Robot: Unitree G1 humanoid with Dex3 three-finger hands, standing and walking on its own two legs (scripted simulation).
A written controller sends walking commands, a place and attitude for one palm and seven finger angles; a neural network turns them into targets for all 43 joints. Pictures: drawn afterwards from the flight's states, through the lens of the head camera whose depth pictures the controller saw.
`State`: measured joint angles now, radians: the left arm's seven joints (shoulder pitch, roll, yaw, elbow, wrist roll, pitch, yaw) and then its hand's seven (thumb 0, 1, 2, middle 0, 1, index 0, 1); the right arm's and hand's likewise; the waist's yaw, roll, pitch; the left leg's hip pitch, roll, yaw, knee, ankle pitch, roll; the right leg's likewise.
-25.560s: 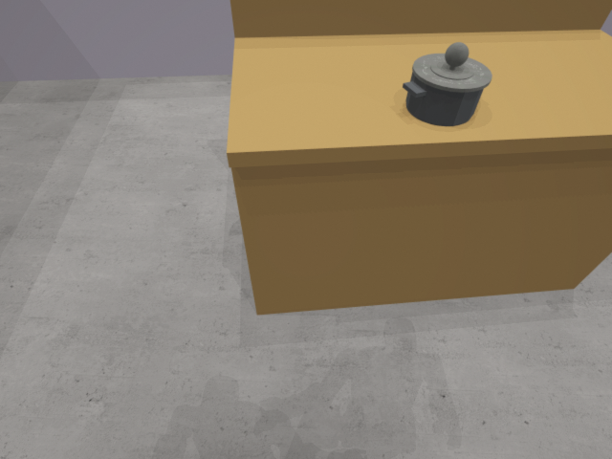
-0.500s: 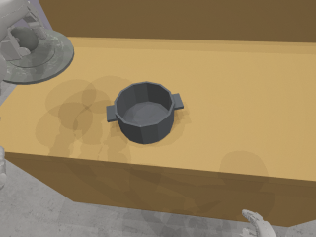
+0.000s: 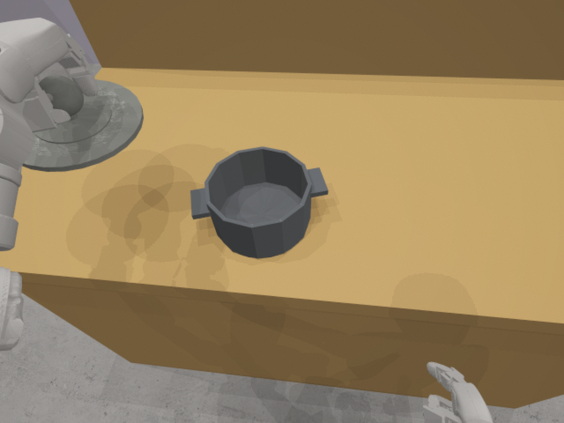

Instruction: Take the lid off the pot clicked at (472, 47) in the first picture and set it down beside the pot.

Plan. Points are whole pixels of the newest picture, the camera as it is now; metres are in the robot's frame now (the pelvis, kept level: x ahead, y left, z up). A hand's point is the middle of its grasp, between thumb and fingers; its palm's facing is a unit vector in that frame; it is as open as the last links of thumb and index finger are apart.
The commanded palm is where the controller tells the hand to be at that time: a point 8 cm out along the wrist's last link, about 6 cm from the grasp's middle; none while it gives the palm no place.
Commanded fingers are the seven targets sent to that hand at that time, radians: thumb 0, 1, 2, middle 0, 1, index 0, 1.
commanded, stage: lower the lid onto the table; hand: left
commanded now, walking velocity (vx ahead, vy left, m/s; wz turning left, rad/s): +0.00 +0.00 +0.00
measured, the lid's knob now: (60, 96) +0.45 +0.29 +0.23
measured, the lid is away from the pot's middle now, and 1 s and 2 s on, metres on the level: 0.24 0.23 0.24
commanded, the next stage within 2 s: none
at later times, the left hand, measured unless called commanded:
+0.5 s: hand (73, 120) +0.43 +0.28 +0.21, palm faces -0.22 -0.06 -0.97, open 7.9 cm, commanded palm +0.41 +0.28 +0.28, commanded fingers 0.00 0.36 1.34 -1.02 -0.75 -1.00 -0.75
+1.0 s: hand (87, 141) +0.43 +0.28 +0.18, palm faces -0.29 -0.07 -0.95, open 7.9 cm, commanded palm +0.42 +0.28 +0.25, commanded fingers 0.00 0.36 1.34 -1.02 -0.75 -1.00 -0.75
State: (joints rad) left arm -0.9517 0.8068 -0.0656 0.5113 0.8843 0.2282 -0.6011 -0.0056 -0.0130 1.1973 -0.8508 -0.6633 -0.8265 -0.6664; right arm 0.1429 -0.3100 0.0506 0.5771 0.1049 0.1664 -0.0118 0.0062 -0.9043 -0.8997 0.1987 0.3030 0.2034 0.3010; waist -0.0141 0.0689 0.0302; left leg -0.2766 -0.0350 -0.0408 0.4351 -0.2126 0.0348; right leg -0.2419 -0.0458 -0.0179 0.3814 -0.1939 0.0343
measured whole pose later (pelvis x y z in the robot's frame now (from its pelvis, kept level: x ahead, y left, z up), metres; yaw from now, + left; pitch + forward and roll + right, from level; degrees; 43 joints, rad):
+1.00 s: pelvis +0.01 +0.00 +0.00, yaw +0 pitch +4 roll -1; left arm -0.83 0.76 -0.07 0.56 0.86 0.12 -0.54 0.00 -0.01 1.19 -0.84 -0.66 -0.82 -0.66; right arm 0.18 -0.31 0.03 0.61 0.09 0.17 -0.02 0.01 -0.90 -0.90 0.20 0.30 0.20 0.30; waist -0.04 0.06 0.04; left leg -0.28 -0.03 -0.05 0.45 -0.23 0.03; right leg -0.23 -0.04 -0.03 0.36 -0.20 0.03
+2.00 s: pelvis +0.01 +0.01 +0.00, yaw +0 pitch +5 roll -2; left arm -0.74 0.75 -0.04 0.68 0.87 -0.01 -0.49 0.00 0.00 1.19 -0.84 -0.66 -0.81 -0.66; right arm 0.23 -0.30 0.01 0.64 0.08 0.17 -0.02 0.01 -0.90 -0.90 0.20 0.30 0.20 0.30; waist -0.07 0.04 0.02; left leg -0.33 -0.03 -0.04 0.50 -0.26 0.05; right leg -0.27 -0.04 -0.02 0.39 -0.21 0.04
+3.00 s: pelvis +0.00 +0.01 -0.01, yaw -1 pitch +7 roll -2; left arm -0.67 0.73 0.00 0.79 0.91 -0.18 -0.35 0.01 0.05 1.10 -0.79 -0.71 -0.78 -0.72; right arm 0.25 -0.28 0.01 0.66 0.08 0.22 -0.05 0.00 -0.90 -0.90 0.20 0.30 0.20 0.30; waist -0.07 0.03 -0.02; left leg -0.41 -0.02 -0.02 0.55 -0.27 0.05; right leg -0.36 -0.03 0.00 0.45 -0.22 0.03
